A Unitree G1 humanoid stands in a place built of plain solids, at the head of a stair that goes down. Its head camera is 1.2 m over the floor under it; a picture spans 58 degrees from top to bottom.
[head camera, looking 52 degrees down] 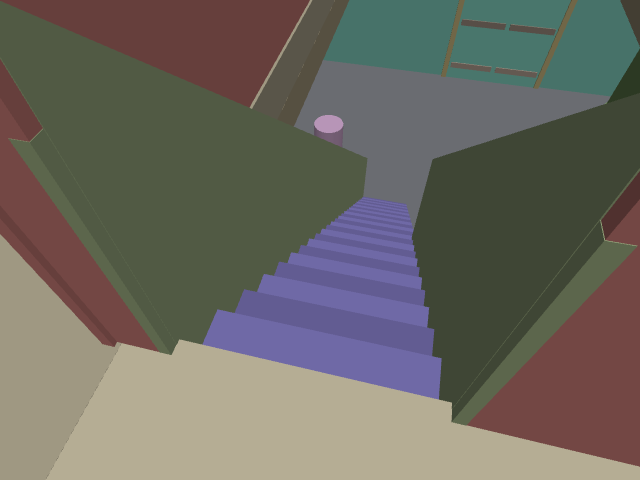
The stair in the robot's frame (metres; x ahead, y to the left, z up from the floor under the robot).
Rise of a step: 0.19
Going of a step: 0.21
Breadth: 0.88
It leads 13 degrees to the right of straight ahead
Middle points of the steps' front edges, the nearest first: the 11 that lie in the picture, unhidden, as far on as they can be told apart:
0.47 0.03 0.00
0.67 -0.02 -0.19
0.88 -0.07 -0.38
1.08 -0.12 -0.57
1.28 -0.16 -0.75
1.49 -0.21 -0.94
1.69 -0.26 -1.13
1.89 -0.31 -1.32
2.10 -0.36 -1.51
2.30 -0.41 -1.70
2.50 -0.45 -1.89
